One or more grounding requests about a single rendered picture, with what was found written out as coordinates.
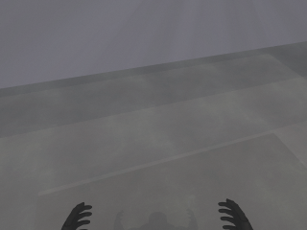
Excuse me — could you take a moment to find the left robot hand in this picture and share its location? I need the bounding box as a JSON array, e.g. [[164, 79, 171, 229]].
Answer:
[[61, 202, 92, 230]]

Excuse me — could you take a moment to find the right robot hand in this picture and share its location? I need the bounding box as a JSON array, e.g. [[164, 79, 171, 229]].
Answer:
[[218, 198, 253, 230]]

